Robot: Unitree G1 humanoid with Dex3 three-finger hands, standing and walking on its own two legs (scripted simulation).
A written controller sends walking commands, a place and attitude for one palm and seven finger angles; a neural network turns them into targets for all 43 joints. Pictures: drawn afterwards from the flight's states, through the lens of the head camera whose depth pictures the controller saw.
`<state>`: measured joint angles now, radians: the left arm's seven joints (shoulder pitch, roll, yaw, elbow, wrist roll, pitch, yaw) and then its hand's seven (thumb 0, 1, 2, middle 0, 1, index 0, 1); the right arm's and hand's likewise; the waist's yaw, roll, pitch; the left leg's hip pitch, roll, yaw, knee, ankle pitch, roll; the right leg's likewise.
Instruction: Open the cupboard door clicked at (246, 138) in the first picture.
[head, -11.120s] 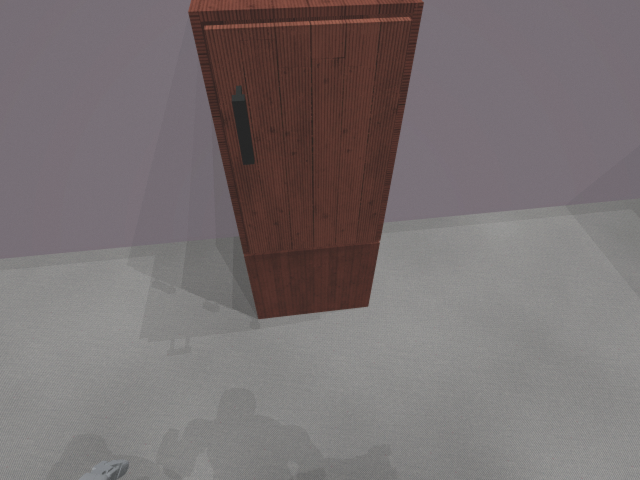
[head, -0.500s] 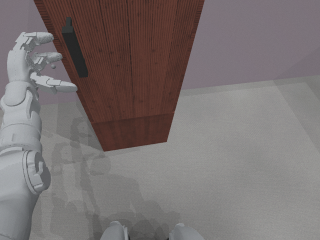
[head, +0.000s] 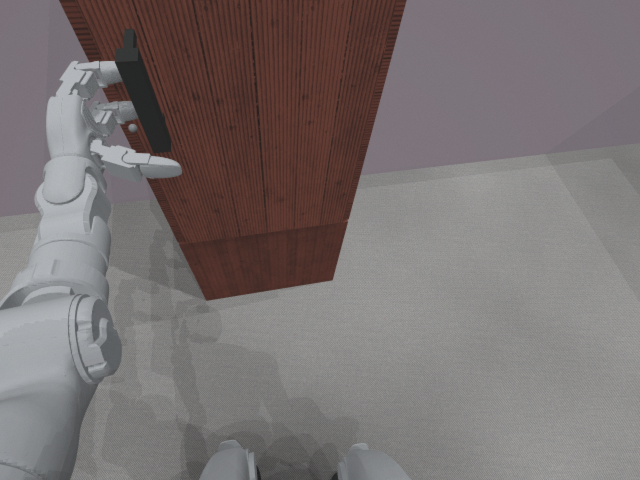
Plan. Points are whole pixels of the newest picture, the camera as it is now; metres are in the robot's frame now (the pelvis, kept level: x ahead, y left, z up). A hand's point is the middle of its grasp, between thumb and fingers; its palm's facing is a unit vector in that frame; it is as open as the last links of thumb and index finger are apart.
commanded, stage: slide the fingers in behind the handle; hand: left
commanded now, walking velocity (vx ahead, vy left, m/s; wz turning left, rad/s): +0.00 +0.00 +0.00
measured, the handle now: (147, 94) +0.58 +0.17 +0.10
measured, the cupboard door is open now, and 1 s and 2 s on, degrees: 0 0 1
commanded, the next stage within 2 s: close the thumb around the handle in 0.92 s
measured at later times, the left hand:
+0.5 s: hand (156, 129) +0.52 +0.15 +0.10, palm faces +0.11 -0.99 +0.00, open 14.0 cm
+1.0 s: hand (159, 128) +0.52 +0.15 +0.10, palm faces +0.12 -0.99 -0.01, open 14.0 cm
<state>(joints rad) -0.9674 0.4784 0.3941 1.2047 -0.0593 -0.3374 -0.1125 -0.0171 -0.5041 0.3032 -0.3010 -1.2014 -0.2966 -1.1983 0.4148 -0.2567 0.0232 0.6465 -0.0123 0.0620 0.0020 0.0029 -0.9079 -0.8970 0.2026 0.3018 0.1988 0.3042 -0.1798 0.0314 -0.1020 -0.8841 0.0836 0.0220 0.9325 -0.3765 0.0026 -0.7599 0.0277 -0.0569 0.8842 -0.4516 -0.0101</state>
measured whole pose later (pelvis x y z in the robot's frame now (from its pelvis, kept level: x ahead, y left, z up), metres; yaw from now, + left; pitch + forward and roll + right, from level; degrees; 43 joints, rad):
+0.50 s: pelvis +0.01 +0.00 +0.00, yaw +0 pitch +18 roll -2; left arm -0.93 0.40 0.36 1.17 -0.06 -0.35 -0.05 -0.02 -0.50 0.30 -0.30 -1.20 -0.30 -1.20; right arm 0.41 -0.25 0.01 0.65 -0.01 0.07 0.02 0.00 -0.91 -0.90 0.20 0.30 0.20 0.30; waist -0.17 0.03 -0.11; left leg -0.85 0.08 0.02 0.92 -0.39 0.00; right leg -0.73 0.03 -0.06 0.88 -0.47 -0.02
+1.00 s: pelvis +0.00 -0.01 +0.00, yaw +0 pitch +18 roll -2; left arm -0.95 0.41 0.36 1.20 -0.06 -0.36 -0.03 -0.02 -0.50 0.30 -0.30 -1.20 -0.30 -1.20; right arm 0.42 -0.25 0.01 0.66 -0.01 0.07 0.01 0.00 -0.91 -0.90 0.20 0.30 0.20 0.30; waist -0.18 0.04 -0.10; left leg -0.85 0.08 0.02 0.91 -0.37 -0.01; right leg -0.74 0.03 -0.06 0.88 -0.46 -0.02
